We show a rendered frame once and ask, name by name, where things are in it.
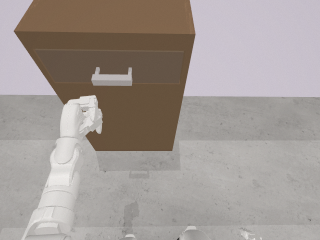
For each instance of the robot left forearm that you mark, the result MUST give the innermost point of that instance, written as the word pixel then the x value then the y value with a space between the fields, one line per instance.
pixel 54 214

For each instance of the robot right hand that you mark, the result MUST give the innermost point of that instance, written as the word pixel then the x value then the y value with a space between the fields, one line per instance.
pixel 249 235

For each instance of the drawer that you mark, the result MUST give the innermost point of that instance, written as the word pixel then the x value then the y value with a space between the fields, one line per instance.
pixel 79 65

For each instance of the cabinet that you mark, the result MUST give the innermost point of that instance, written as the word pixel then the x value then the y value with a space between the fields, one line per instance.
pixel 141 117

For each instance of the left robot shin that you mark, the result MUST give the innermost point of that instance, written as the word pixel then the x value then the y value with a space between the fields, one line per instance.
pixel 130 235

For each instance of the handle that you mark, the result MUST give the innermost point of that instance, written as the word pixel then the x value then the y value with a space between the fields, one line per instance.
pixel 112 79

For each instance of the robot left hand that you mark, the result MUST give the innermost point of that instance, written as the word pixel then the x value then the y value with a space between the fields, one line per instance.
pixel 75 123

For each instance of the right robot thigh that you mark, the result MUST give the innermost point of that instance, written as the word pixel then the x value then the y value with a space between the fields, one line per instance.
pixel 193 234

